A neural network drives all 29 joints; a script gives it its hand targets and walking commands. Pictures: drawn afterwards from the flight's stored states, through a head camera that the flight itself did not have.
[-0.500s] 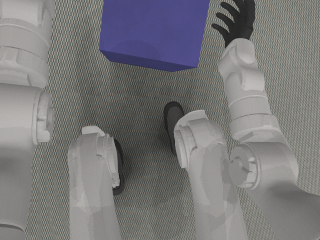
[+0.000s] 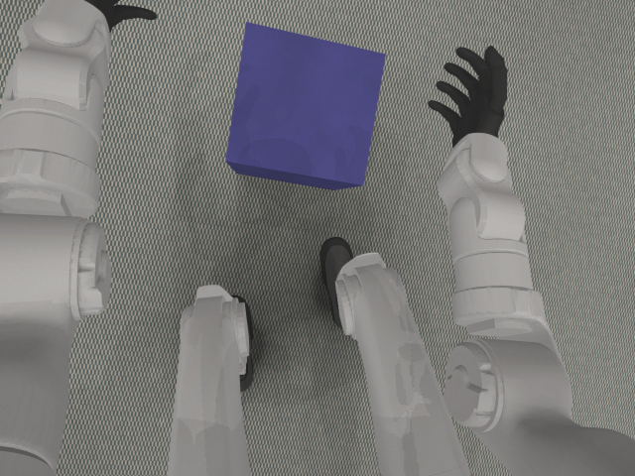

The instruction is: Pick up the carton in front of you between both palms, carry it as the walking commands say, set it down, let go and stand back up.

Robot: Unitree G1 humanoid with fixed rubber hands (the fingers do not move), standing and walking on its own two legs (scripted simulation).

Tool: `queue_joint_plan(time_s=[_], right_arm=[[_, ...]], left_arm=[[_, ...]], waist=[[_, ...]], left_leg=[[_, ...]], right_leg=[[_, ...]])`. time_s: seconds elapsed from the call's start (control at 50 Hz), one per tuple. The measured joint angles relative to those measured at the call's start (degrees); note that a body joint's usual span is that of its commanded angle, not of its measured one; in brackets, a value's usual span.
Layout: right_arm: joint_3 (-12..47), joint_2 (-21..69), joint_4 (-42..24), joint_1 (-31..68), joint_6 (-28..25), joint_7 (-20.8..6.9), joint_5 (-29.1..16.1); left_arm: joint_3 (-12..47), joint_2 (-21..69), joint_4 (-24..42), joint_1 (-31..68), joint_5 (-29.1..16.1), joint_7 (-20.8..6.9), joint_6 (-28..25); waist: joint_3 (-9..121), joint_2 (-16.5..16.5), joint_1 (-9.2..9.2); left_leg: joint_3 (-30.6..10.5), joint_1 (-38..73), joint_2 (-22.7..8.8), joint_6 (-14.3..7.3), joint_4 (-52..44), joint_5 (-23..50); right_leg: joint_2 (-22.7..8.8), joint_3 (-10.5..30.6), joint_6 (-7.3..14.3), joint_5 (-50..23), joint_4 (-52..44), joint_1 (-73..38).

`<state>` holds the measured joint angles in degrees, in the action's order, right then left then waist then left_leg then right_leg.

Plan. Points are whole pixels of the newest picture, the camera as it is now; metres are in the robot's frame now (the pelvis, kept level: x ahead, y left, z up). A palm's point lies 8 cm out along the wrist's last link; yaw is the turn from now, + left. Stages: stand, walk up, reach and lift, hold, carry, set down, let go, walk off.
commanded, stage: set down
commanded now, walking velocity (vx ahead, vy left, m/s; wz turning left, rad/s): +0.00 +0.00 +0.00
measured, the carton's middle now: (299, 123) +0.51 -0.06 -0.42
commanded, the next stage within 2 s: let go in 0.24 s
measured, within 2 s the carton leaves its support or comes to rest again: neither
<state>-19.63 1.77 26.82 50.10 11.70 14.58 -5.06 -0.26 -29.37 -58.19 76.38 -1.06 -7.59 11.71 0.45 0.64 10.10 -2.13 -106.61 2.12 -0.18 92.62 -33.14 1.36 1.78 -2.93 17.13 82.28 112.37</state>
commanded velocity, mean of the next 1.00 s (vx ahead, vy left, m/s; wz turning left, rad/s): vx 0.00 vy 0.00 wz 0.00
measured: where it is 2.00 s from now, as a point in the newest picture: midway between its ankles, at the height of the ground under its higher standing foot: (291, 328)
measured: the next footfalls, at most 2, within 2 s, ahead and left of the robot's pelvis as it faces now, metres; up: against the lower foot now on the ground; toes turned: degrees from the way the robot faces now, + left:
none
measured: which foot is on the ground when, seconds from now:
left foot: down 0.00-1.00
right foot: down 0.00-1.00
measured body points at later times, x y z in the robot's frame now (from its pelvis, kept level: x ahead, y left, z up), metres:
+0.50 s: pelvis +0.03 +0.00 +0.12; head +0.31 +0.01 +0.48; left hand +0.53 +0.17 +0.00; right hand +0.41 -0.21 +0.01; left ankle +0.05 +0.11 -0.51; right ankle +0.15 -0.13 -0.51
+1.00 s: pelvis +0.10 -0.03 +0.21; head +0.22 -0.02 +0.64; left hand +0.37 +0.19 +0.11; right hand +0.28 -0.26 +0.13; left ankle +0.05 +0.11 -0.51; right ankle +0.14 -0.13 -0.51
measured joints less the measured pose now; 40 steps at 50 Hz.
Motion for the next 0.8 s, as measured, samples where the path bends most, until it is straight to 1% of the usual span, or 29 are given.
queue_joint_plan(time_s=[0.24,0.3,0.36,0.42,0.5,0.58,0.64,0.72,0.8], right_arm=[[-2.7,1.9,-1.1,-3.2,0.5,-2.0,4.1],[-3.3,2.5,-0.8,-4.1,0.1,-2.8,5.5],[-2.8,2.9,-1.2,-6.4,-0.6,-4.0,7.1],[-1.2,2.9,-1.9,-10.7,-1.7,-5.7,8.5],[2.0,1.7,-2.9,-19.1,-3.4,-9.1,9.6],[5.8,-1.5,-3.5,-27.6,-4.7,-13.3,9.4],[8.8,-4.6,-3.7,-33.0,-5.5,-16.0,8.5],[12.7,-8.5,-3.8,-39.6,-6.8,-18.2,7.0],[15.9,-11.1,-5.0,-46.3,-8.1,-18.8,5.2]], left_arm=[[-3.9,2.1,-0.4,-3.1,3.7,-1.1,0.1],[-5.7,3.1,-0.9,-4.0,5.1,-1.2,-0.3],[-7.9,4.7,0.1,-6.7,6.7,-0.8,-1.1],[-10.0,7.1,3.2,-12.0,8.2,0.5,-2.1],[-12.2,11.3,9.4,-22.8,9.1,3.8,-3.3],[-13.2,15.4,16.1,-34.5,8.9,7.5,-4.4],[-13.3,17.4,19.7,-42.1,8.3,9.3,-5.3],[-12.5,18.3,21.9,-50.3,6.6,10.3,-7.1],[-11.2,18.2,22.2,-57.1,4.9,10.0,-9.1]], waist=[[2.2,0.9,0.25],[2.6,1.0,0.20],[3.3,0.8,-0.10],[4.2,0.5,-0.57],[5.2,-0.1,-1.29],[4.7,-1.0,-1.89],[3.7,-1.7,-2.34],[2.6,-2.0,-2.84],[1.7,-1.9,-2.99]], left_leg=[[0.0,11.3,0.4,-0.3,-15.2,5.1],[0.0,14.0,0.5,-0.3,-18.9,6.4],[0.0,16.8,0.6,-0.1,-22.4,7.5],[-0.1,20.1,0.7,0.1,-26.1,8.6],[-0.4,26.2,0.9,0.5,-31.3,9.9],[-1.0,34.5,1.0,1.0,-36.8,11.1],[-1.4,41.6,0.8,1.4,-40.6,11.6],[-1.8,50.9,0.2,1.7,-45.0,11.9],[-1.8,59.5,-0.8,1.9,-48.5,11.6]], right_leg=[[-0.9,0.3,0.0,-3.7,-14.7,-12.1],[-1.1,0.3,0.1,-4.7,-18.1,-15.0],[-1.4,0.4,0.3,-5.4,-21.2,-17.7],[-1.6,0.4,0.6,-6.0,-24.2,-20.8],[-2.1,0.2,1.2,-6.4,-28.2,-26.5],[-2.4,-0.3,2.0,-6.5,-32.2,-34.5],[-2.4,-0.7,2.4,-6.4,-34.9,-41.2],[-2.0,-1.1,2.9,-6.1,-38.2,-50.0],[-1.2,-1.3,3.4,-5.6,-40.9,-58.1]])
